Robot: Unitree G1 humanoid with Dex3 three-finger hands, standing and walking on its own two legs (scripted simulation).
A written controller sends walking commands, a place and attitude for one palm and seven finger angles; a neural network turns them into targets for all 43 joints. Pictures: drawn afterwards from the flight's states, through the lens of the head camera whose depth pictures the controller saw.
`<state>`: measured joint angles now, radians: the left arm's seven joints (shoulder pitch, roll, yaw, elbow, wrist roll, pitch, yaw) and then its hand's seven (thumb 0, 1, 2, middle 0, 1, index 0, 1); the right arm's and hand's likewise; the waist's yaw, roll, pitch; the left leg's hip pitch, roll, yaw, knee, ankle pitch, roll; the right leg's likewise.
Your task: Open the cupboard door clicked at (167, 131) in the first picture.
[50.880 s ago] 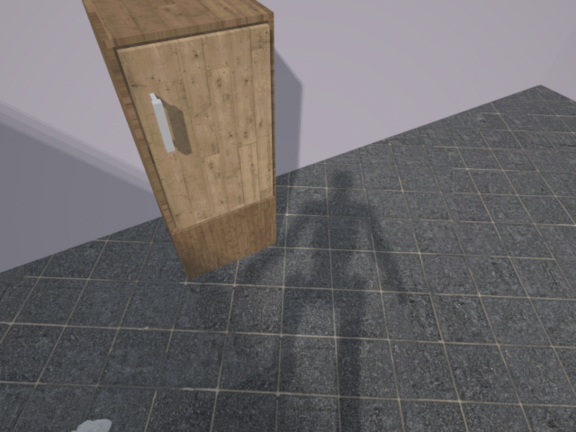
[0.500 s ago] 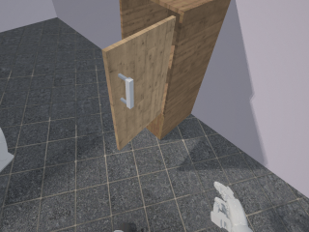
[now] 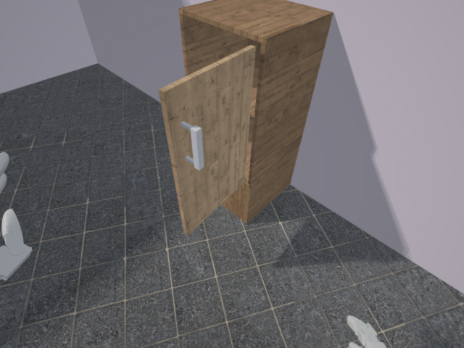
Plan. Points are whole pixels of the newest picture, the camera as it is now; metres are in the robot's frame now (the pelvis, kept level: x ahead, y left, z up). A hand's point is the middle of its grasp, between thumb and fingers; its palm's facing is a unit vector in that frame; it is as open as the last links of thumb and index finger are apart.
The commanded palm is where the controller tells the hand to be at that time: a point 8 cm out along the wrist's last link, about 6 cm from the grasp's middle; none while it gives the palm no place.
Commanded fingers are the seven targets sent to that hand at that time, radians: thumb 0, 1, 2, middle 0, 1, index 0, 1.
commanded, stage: stop stepping back and stand still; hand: left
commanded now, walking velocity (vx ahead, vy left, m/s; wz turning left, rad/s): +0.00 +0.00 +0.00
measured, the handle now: (192, 145) +0.62 +0.12 -0.01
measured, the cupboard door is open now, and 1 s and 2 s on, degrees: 95 95 95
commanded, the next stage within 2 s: let the arm hang, fingers relaxed in 0.44 s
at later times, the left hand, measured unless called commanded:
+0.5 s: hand out of the picture +0.17 +0.29 +0.16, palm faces +0.43 -0.78 -0.45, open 7.4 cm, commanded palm +0.12 +0.32 +0.18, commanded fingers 0.00 0.90 0.90 -0.20 -0.30 -0.20 -0.30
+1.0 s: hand out of the picture -0.10 +0.18 -0.17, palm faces +0.06 -0.98 -0.17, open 7.2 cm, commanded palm none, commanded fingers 0.00 0.90 0.90 -0.20 -0.30 -0.20 -0.30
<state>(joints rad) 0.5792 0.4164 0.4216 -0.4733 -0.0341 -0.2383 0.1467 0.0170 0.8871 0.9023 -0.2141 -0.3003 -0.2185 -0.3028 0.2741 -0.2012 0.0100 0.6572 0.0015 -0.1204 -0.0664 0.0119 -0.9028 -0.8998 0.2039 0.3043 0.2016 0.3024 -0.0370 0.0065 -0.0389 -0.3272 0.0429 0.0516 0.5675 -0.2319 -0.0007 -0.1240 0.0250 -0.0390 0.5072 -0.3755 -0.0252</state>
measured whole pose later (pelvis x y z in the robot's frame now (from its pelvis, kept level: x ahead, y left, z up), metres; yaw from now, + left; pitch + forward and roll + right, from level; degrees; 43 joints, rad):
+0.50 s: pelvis -0.02 +0.02 +0.01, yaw +0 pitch +0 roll -1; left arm 0.54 0.38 0.40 -0.44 -0.04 -0.18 0.15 0.02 0.89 0.90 -0.21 -0.30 -0.22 -0.30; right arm 0.23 -0.20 0.03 0.62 -0.01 -0.14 -0.09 0.01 -0.90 -0.90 0.21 0.30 0.20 0.30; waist 0.00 0.01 0.00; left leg -0.31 0.02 0.06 0.43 -0.12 0.03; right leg -0.11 0.01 -0.04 0.38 -0.27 0.01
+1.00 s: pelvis -0.03 +0.01 +0.01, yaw +2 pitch -1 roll -1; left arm 0.37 0.18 0.00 1.12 0.01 0.04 0.01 0.02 0.94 0.90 -0.21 -0.30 -0.21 -0.30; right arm 0.28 -0.22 0.00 1.10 -0.02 0.03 -0.02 0.01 -0.91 -0.90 0.20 0.30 0.20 0.30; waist 0.00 -0.01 0.07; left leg -0.31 0.02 0.03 0.46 -0.12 0.02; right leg -0.12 0.01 -0.07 0.44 -0.30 -0.01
